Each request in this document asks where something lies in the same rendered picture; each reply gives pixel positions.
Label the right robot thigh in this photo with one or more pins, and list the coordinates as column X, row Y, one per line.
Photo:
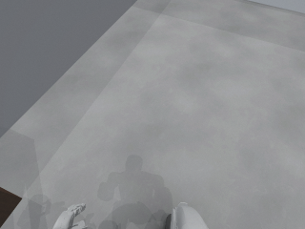
column 185, row 217

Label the left robot hand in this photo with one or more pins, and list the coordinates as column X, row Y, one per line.
column 65, row 220

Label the cupboard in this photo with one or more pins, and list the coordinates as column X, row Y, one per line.
column 8, row 202

